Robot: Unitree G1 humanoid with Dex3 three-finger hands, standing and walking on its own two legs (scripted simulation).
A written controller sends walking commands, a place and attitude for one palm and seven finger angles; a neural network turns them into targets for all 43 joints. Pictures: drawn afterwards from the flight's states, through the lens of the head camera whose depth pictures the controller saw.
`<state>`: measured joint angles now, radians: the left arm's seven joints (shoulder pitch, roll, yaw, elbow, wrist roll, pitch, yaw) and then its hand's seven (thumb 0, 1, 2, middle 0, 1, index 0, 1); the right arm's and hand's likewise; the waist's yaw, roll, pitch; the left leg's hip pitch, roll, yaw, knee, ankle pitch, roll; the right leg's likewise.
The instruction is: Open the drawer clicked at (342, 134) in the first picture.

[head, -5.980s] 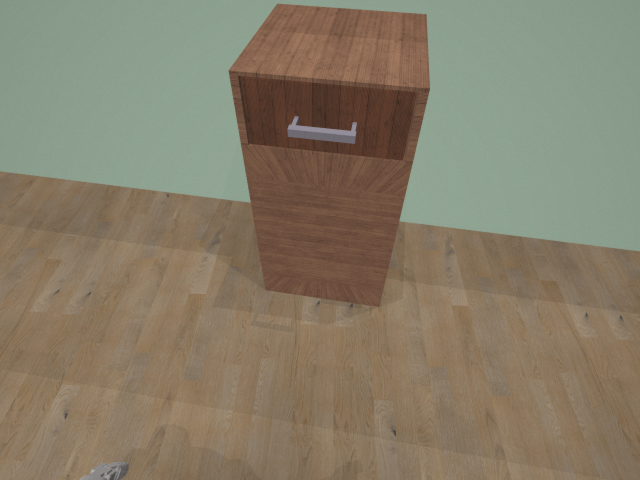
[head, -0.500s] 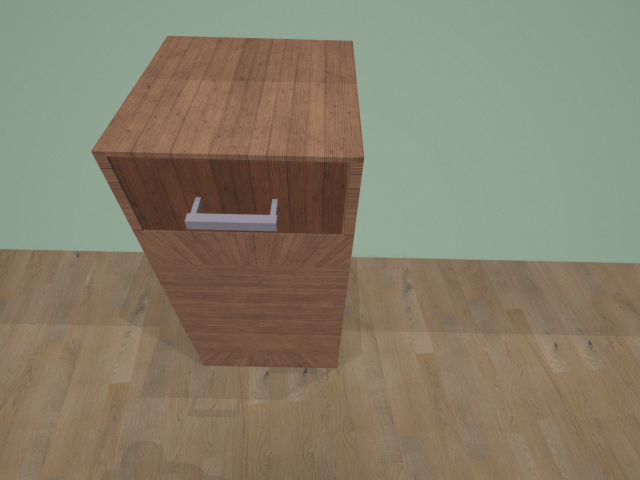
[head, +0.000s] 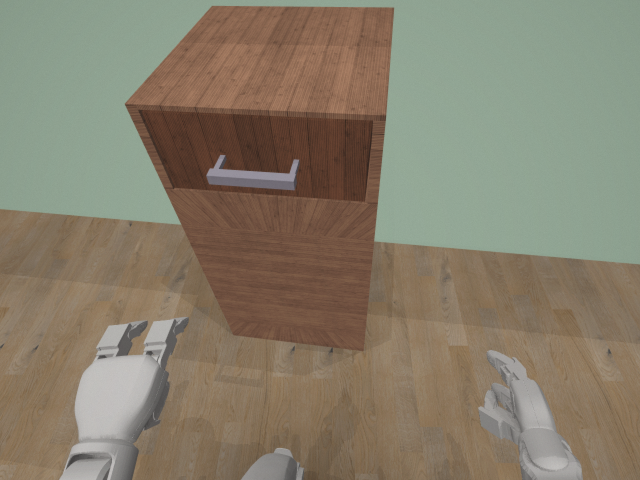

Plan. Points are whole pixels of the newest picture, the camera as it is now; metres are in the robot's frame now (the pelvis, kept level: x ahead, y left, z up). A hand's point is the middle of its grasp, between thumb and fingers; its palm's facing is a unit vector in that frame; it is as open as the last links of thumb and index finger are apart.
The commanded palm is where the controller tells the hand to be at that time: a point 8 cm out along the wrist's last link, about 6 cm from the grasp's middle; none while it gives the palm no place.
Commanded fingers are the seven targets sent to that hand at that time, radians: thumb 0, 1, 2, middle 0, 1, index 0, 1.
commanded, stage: raise the hand with hooked fingers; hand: left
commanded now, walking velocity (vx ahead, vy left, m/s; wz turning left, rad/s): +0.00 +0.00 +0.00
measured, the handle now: (255, 171) +0.58 +0.22 +0.04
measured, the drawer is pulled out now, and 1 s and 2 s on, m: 0.00 0.00 0.00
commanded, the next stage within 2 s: move the hooked fingers above the handle in 1.36 s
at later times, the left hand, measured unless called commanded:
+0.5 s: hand (152, 290) +0.29 +0.26 +0.08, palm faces +0.08 -0.09 -0.99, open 12.2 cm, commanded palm +0.27 +0.26 +0.14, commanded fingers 0.00 -0.34 0.37 -0.29 -1.10 -0.29 -1.10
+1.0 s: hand (130, 216) +0.34 +0.28 +0.16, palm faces +0.08 -0.07 -0.99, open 13.8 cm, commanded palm +0.31 +0.28 +0.21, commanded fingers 0.00 -0.50 0.30 -0.30 -1.20 -0.30 -1.20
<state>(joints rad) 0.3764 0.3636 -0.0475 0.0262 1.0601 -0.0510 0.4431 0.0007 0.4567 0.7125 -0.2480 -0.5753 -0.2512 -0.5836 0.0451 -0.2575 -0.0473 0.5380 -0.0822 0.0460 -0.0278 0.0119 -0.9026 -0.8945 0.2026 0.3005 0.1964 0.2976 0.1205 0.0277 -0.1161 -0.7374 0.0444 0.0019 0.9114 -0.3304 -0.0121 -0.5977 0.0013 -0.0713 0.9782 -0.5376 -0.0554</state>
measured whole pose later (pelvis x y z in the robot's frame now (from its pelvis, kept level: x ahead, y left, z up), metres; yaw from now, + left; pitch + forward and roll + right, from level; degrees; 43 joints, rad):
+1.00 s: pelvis +0.03 +0.04 +0.05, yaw +0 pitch +2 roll +0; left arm -0.12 0.49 -0.06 0.02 0.91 0.09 0.03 0.00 -0.48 0.31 -0.32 -1.19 -0.32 -1.20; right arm 0.10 -0.23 0.01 0.61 0.00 0.14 -0.02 0.01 -0.90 -0.89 0.21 0.30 0.20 0.30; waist 0.08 0.09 -0.03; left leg -0.37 0.00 0.04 0.55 -0.21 0.02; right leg -0.22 -0.04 -0.04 0.55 -0.37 0.01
